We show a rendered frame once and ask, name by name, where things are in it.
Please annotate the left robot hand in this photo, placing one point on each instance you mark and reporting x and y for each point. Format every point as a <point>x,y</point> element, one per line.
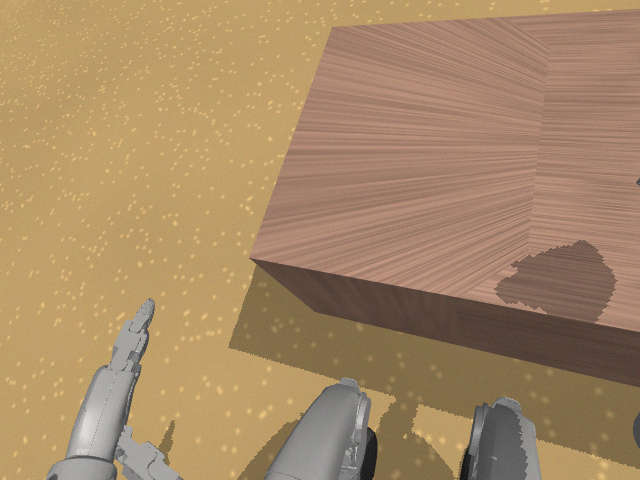
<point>100,427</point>

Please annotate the left robot foot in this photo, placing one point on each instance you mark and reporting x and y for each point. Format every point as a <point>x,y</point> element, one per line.
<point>370,457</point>

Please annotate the left robot arm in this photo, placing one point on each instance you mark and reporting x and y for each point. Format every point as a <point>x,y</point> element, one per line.
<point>83,468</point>

